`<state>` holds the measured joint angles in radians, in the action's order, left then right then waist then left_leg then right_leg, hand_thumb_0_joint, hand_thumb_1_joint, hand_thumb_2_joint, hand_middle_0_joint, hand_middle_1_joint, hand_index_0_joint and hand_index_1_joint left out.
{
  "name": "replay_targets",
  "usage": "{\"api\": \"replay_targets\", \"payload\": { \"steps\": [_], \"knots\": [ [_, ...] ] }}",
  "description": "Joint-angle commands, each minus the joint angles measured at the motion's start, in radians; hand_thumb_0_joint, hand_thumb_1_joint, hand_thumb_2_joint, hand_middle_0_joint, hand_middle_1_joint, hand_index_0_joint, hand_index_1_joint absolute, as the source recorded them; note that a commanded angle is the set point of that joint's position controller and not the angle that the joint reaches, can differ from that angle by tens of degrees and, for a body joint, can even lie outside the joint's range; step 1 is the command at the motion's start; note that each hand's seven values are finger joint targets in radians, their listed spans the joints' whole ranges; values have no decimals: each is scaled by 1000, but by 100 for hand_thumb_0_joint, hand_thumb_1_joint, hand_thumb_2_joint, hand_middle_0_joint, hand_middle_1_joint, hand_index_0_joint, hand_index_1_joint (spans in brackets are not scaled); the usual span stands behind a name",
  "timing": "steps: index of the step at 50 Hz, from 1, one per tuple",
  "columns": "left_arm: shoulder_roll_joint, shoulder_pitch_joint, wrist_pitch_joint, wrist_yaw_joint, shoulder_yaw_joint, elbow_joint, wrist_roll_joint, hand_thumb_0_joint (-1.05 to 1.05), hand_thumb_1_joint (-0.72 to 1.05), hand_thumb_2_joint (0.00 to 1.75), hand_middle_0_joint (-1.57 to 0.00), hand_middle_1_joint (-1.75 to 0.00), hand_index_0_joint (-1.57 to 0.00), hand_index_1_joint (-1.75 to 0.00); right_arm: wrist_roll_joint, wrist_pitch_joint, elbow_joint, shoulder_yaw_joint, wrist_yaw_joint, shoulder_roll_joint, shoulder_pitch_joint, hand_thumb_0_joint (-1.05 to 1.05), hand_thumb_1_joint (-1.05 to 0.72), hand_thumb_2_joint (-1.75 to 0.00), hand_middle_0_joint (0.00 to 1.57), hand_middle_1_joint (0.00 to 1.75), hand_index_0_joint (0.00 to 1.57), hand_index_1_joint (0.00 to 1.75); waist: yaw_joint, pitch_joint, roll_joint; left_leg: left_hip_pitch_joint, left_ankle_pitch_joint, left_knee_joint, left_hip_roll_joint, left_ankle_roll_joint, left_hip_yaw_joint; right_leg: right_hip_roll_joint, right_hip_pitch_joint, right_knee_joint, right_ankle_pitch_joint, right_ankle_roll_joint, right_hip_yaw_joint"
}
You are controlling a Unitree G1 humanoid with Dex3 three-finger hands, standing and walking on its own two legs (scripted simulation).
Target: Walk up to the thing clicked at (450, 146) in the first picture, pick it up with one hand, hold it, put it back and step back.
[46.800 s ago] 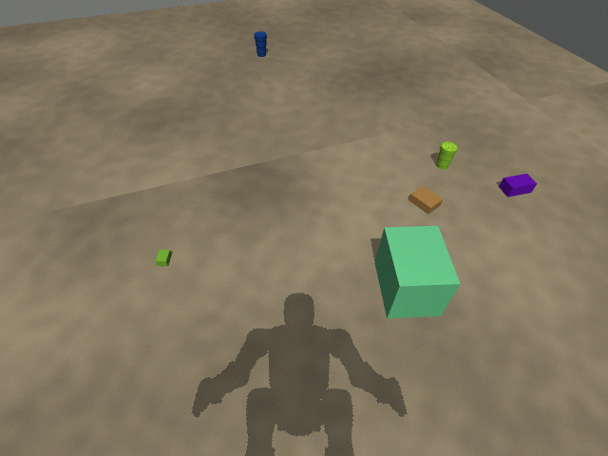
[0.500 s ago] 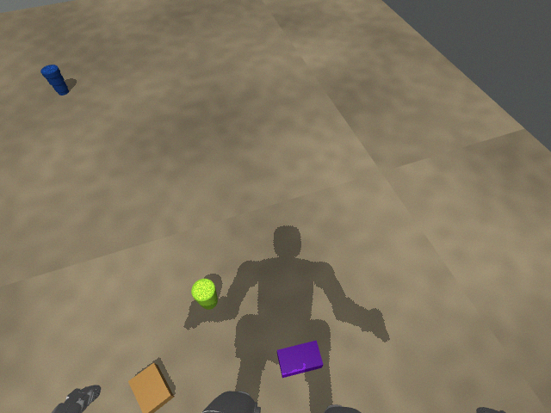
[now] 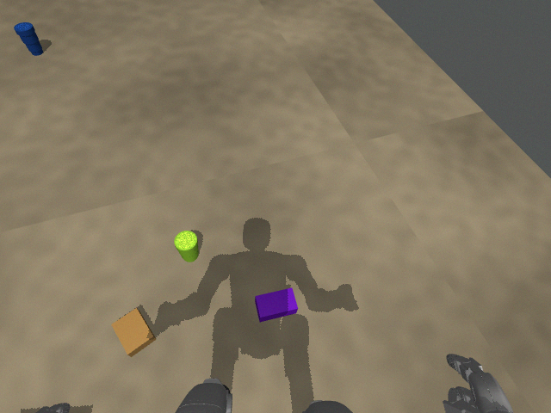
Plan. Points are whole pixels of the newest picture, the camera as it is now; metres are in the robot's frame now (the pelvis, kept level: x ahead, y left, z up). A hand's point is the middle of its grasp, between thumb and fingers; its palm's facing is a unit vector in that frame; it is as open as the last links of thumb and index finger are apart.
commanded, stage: step back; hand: left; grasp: from the side
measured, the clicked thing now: (188, 248) +0.67 +0.30 -0.70
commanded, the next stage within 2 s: stand in 1.96 s
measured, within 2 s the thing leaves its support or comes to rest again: neither
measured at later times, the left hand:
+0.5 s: hand out of the picture -0.05 +0.25 -0.15, palm faces +0.09 -0.93 -0.36, open 7.4 cm
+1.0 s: hand out of the picture -0.31 +0.19 -0.13, palm faces +0.05 -0.91 -0.42, open 7.4 cm
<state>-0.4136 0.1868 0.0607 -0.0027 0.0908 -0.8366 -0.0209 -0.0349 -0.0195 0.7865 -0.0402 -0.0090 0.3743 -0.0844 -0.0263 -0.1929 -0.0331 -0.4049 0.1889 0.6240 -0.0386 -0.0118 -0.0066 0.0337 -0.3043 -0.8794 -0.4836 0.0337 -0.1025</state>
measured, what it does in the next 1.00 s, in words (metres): walks backwards: right foot, then left foot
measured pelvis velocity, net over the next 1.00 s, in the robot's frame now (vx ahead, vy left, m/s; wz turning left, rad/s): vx -0.32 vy -0.08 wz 0.02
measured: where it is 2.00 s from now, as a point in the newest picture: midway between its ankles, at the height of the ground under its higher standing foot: outside the picture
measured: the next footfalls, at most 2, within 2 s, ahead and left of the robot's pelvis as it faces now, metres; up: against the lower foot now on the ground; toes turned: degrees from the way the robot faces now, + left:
right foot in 0.04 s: -0.01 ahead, -0.14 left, +0.00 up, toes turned +3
left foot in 0.42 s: -0.12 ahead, +0.09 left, +0.00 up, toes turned +4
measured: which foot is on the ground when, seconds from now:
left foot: down 0.00-0.08, up 0.10-0.40, down 0.42-0.88, up 0.90-1.00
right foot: up 0.00-0.02, down 0.04-0.44, up 0.46-0.80, down 0.82-1.00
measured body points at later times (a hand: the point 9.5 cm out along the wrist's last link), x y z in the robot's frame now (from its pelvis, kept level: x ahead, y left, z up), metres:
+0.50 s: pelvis -0.17 -0.02 +0.00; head -0.11 +0.01 +0.44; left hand -0.05 +0.30 -0.12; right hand -0.08 -0.32 -0.12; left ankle -0.16 +0.09 -0.72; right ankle -0.08 -0.14 -0.70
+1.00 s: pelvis -0.32 -0.08 +0.01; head -0.30 -0.11 +0.46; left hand -0.31 +0.24 -0.10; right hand -0.21 -0.40 -0.12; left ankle -0.26 +0.09 -0.66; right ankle -0.33 -0.19 -0.72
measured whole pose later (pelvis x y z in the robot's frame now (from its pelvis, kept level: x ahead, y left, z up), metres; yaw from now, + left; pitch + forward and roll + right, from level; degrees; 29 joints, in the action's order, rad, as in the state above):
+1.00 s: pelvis -0.32 -0.08 +0.01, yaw +1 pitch -2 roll +3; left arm -0.35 0.31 0.04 0.02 0.08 -0.95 -0.06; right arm -0.02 -0.05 0.91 -0.06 -0.01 0.42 -0.20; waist -0.05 -0.06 0.02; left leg -0.51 0.39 1.00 0.07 0.01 0.13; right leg -0.03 -0.22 -0.61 -0.36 -0.02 -0.03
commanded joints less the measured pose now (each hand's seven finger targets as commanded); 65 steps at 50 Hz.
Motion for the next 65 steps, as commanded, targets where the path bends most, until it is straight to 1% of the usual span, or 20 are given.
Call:
{"api": "replay_targets", "payload": {
  "steps": [1, 2, 4, 5, 6, 9, 15, 20, 24, 27, 35, 41, 42, 44, 45, 49, 55, 61, 63, 65],
  "knots": [
    [-137, 151, -38, -3, 46, 21, -3, 0, 90, 90, -20, -30, -20, -30, 12, -8, -62, -93, -17, 289, -25, 0, -90, -90, 20, 30, 20, 30, -1, 321, 223, 196, -161, -77, -167, -168, 196, -16, 137, 409, 178, -43, 95],
    [-141, 173, -40, -4, 49, 6, -11, 0, 90, 90, -20, -30, -20, -30, 19, -14, -60, -86, -15, 270, -10, 0, -90, -90, 20, 30, 20, 30, -13, 315, 212, 118, -89, -55, -140, -122, 192, -18, 186, 462, 235, -61, 90],
    [-278, 101, -42, -1, 87, 46, -29, 0, 90, 90, -20, -30, -20, -30, 34, -10, -80, -61, -19, 177, -16, 0, -90, -90, 20, 30, 20, 30, -2, 211, -161, -210, 299, 202, 120, -3, 101, -281, 171, 532, 169, -175, -329],
    [-373, 16, -35, -3, 99, 93, -33, 0, 90, 90, -20, -30, -20, -30, 23, -15, -79, -78, -38, 217, 18, 0, -90, -90, 20, 30, 20, 30, -53, 156, -305, -116, 441, 439, 125, 25, 128, -457, -116, 621, 112, -328, -497],
    [-334, -54, -39, -8, 87, 116, -30, 0, 90, 90, -20, -30, -20, -30, 24, -16, -54, -92, -37, 255, -7, 0, -90, -90, 20, 30, 20, 30, -12, 82, -268, -55, 403, 553, 94, 25, 184, -464, -249, 656, 92, -335, -496],
    [-191, -155, -45, -17, 58, 131, -22, 0, 90, 90, -20, -30, -20, -30, 33, -11, 10, -66, -27, 198, -123, 0, -90, -90, 20, 30, 20, 30, 75, 107, -122, -94, 254, 578, 182, 12, 178, -224, -71, 489, 437, -186, -85],
    [-176, -13, -33, -32, 60, 135, -30, 0, 90, 90, -20, -30, -20, -30, 21, 12, -9, -47, -33, 177, -108, 0, -90, -90, 20, 30, 20, 30, -25, 202, -177, -127, 338, 289, 100, 40, 90, -270, 247, 402, 577, -238, -103],
    [-185, -53, -5, -24, 43, 157, -2, 0, 90, 90, -20, -30, -20, -30, 10, 23, 49, -64, -27, 185, -232, 0, -90, -90, 20, 30, 20, 30, 22, 290, -120, 151, 18, -215, 86, 5, -12, -238, 184, 217, 583, -179, -51],
    [-191, -129, 5, -36, 53, 165, -1, 0, 90, 90, -20, -30, -20, -30, -12, 23, -4, -109, -24, 391, -108, 0, -90, -90, 20, 30, 20, 30, 60, 193, 249, 1, -174, -327, -394, -308, 632, 19, -106, -325, -177, -51, -90],
    [-162, -16, 9, -24, 46, 104, 15, 0, 90, 90, -20, -30, -20, -30, -18, 27, -19, -69, -34, 255, -10, 0, -90, -90, 20, 30, 20, 30, -28, 163, 132, 97, -314, -228, -209, -198, 271, 65, -193, -438, -27, -59, -121],
    [-143, 9, -23, -14, 27, 72, -3, 0, 90, 90, -20, -30, -20, -30, -1, 15, -9, -82, -24, 245, -99, 0, -90, -90, 20, 30, 20, 30, 56, 269, 220, 359, -104, -198, -200, -228, 219, 5, -151, -54, -27, 12, -9],
    [-150, 200, -42, 7, 40, -72, -12, 0, 90, 90, -20, -30, -20, -30, -8, -22, -15, -95, -7, 297, -25, 0, -90, -90, 20, 30, 20, 30, -11, 283, 235, 86, 307, -188, -155, -143, 173, -3, 191, 460, 89, -72, 131],
    [-186, 222, -45, 7, 55, -83, -24, 0, 90, 90, -20, -30, -20, -30, 0, -23, -26, -82, -5, 253, -22, 0, -90, -90, 20, 30, 20, 30, -24, 247, 100, -28, 371, -47, -93, -87, 127, -48, 192, 493, 18, -101, 4],
    [-367, 73, -41, -1, 87, 2, -45, 0, 90, 90, -20, -30, -20, -30, 6, -13, -55, -74, -25, 199, 65, 0, -90, -90, 20, 30, 20, 30, -75, 86, -233, -159, 398, 312, 96, 32, 143, -440, -186, 721, -447, -281, -538],
    [-366, -31, -45, -2, 86, 30, -40, 0, 90, 90, -20, -30, -20, -30, 4, -13, -29, -94, -25, 260, 36, 0, -90, -90, 20, 30, 20, 30, -30, -12, -219, -106, 350, 441, 58, 41, 176, -470, -333, 747, -489, -300, -540],
    [-187, -52, -74, -8, 54, 16, -28, 0, 90, 90, -20, -30, -20, -30, 18, 6, 63, -53, -13, 169, -135, 0, -90, -90, 20, 30, 20, 30, 40, 108, -87, -111, 162, 441, 130, 19, 147, -178, 9, 546, 160, -129, -54],
    [-240, 83, -87, 2, 79, 6, -32, 0, 90, 90, -20, -30, -20, -30, -2, 40, 58, -57, 4, 210, -56, 0, -90, -90, 20, 30, 20, 30, -73, 108, -182, -178, 289, 129, 38, 45, 78, -309, 242, 584, -163, -226, -205],
    [-186, 36, -75, 12, 31, 23, -13, 0, 90, 90, -20, -30, -20, -30, -1, 76, 136, -79, 13, 188, -203, 0, -90, -90, 20, 30, 20, 30, 23, 190, -37, 307, 77, -256, 80, -21, -13, -229, 43, 322, 270, -159, 10],
    [-90, -21, -78, 15, 1, 52, 3, 0, 90, 90, -20, -30, -20, -30, -14, 82, 138, -115, 3, 326, -294, 0, -90, -90, 20, 30, 20, 30, 85, 203, 264, 482, 400, -375, -263, -166, 570, -9, -360, -18, -35, -63, 187],
    [-220, -63, -81, 11, 33, 41, -10, 0, 90, 90, -20, -30, -20, -30, 1, 77, 121, -122, 6, 349, -240, 0, -90, -90, 20, 30, 20, 30, 79, 68, 138, 260, 497, -418, -350, -292, 610, -101, -321, -127, -84, -75, 23]
  ]
}}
